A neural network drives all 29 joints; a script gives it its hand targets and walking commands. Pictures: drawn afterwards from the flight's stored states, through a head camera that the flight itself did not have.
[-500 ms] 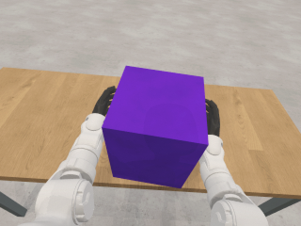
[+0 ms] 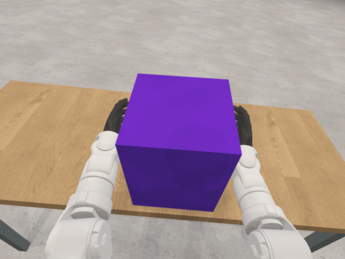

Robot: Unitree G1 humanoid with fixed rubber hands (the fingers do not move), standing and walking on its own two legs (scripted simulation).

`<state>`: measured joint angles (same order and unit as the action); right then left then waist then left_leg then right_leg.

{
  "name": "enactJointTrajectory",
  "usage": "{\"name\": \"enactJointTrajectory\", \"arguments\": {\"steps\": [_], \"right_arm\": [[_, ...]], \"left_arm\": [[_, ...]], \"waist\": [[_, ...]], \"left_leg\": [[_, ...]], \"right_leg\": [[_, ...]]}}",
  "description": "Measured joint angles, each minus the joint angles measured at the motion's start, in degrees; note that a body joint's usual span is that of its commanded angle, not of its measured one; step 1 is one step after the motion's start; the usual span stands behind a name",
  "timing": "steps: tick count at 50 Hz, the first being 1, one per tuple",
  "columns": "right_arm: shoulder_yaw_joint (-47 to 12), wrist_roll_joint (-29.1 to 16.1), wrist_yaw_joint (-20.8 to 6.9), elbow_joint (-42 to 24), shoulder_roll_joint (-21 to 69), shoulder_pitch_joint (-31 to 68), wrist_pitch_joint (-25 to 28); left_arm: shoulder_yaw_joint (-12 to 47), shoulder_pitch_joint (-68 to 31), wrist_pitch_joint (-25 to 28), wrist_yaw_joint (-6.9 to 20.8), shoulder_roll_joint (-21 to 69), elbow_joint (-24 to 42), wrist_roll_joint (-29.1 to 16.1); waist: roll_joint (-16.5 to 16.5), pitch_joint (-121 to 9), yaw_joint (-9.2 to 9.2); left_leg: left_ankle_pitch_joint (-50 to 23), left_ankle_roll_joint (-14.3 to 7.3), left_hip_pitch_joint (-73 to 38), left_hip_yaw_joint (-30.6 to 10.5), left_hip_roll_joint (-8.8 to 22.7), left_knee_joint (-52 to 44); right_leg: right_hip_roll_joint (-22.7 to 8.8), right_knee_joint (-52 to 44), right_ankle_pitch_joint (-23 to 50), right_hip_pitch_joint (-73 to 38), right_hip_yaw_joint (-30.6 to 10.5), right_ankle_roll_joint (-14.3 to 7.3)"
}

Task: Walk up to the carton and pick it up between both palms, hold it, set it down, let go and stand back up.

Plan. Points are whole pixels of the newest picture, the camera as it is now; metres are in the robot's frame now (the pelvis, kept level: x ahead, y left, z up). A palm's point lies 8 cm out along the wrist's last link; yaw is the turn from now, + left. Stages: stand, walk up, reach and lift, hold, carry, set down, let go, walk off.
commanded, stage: reach and lift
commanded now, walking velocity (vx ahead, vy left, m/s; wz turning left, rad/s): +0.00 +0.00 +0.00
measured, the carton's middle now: (177, 146) +0.39 -0.06 +0.07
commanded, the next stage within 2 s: none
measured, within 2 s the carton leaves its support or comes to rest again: neither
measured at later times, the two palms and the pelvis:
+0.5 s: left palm (103, 129) +0.38 +0.11 +0.15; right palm (246, 133) +0.35 -0.20 +0.16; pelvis -0.01 +0.00 +0.00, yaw +1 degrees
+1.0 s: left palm (92, 127) +0.35 +0.13 +0.19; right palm (247, 122) +0.35 -0.18 +0.19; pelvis -0.03 -0.02 +0.00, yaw +2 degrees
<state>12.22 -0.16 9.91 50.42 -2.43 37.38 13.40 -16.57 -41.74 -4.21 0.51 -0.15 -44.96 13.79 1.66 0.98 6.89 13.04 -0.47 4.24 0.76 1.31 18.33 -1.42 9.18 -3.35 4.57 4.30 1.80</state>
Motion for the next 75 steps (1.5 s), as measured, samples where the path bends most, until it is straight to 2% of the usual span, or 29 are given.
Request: {"name": "enactJointTrajectory", "arguments": {"steps": [11,18,27,40,48,54,60,75], "right_arm": [[-3.64,-4.03,-0.26,-4.84,-0.90,-0.08,-6.13],[-4.11,-4.29,-0.72,-6.90,-1.25,-0.23,-8.68],[-5.37,-5.48,-1.18,-8.48,-1.90,0.23,-11.96],[-3.41,-3.66,-1.94,-8.66,-1.32,4.95,-17.45],[-4.16,-4.59,-1.89,-7.57,-1.52,7.25,-20.75],[-5.46,-6.46,-1.50,-9.26,-1.92,8.23,-22.97],[-4.85,-6.66,-1.67,-7.91,-2.15,10.70,-25.72],[-6.97,-9.49,-0.92,-8.27,-3.48,12.69,-28.92]], "left_arm": [[1.22,3.31,-10.51,0.13,0.86,12.67,0.49],[0.42,4.07,-14.75,0.78,2.24,17.59,2.62],[-0.04,4.86,-20.21,1.07,3.37,22.88,4.09],[-2.55,1.55,-25.60,1.78,2.90,24.52,4.11],[-3.59,0.79,-29.69,2.39,2.67,25.98,5.03],[-3.12,0.97,-32.11,2.11,1.98,28.74,3.99],[-4.14,-0.73,-34.52,2.13,1.75,27.91,4.02],[-4.45,-1.12,-37.09,2.19,1.63,29.45,4.03]], "waist": [[1.18,0.81,0.63],[1.98,1.82,1.05],[2.13,2.89,0.11],[1.85,2.64,-0.80],[1.98,2.56,-0.73],[1.86,2.07,-0.61],[2.16,1.33,-0.83],[1.51,0.48,-0.25]], "left_leg": [[1.06,-0.12,-3.04,-0.87,-0.26,1.30],[1.22,-0.17,-5.22,-0.93,-0.33,1.59],[0.54,0.07,-6.02,-0.41,-0.18,1.58],[-1.43,0.70,-5.08,-1.12,-0.23,0.62],[-1.63,0.99,-5.86,-1.48,-0.14,0.57],[-1.49,1.12,-5.23,-1.73,-0.01,1.22],[-1.60,1.08,-5.12,-1.65,-0.14,1.05],[-0.31,0.86,-5.92,-1.88,-0.11,1.80]], "right_leg": [[-0.31,1.30,-1.37,-3.41,0.84,0.29],[-0.40,1.97,-1.76,-5.45,0.89,0.31],[-0.29,3.20,-1.59,-5.46,0.38,-0.08],[-0.39,4.44,-1.18,-3.83,1.07,-0.90],[-0.32,5.12,-1.52,-4.41,1.39,-1.21],[-0.18,5.43,-1.59,-4.04,1.56,-1.33],[-0.28,5.94,-1.83,-3.59,1.36,-1.33],[-0.13,5.62,-2.62,-4.99,1.28,-0.96]]}}
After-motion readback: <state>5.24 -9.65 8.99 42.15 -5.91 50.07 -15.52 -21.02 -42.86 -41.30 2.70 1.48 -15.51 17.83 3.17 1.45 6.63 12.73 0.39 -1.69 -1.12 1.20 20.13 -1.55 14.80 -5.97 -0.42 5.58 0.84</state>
